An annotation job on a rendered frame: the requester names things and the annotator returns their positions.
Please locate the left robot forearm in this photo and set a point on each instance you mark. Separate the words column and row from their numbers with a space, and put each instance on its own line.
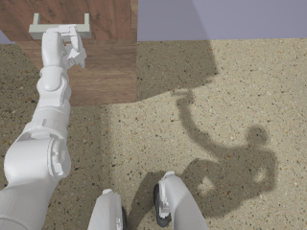
column 52, row 112

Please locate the drawer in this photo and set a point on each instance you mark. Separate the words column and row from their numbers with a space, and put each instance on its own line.
column 108, row 19

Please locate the robot thigh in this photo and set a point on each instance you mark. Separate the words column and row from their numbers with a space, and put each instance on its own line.
column 185, row 212
column 107, row 210

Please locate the robot right thigh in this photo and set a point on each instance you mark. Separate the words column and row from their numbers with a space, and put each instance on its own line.
column 185, row 212

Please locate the robot left upper arm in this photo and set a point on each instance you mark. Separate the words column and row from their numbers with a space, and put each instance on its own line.
column 34, row 169

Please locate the robot left hand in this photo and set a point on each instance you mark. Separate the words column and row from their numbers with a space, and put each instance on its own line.
column 53, row 51

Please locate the handle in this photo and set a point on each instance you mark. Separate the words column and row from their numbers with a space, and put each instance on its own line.
column 37, row 30

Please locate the robot left thigh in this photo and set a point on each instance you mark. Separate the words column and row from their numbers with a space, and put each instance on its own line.
column 107, row 210

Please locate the cabinet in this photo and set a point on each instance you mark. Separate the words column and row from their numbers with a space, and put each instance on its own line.
column 109, row 73

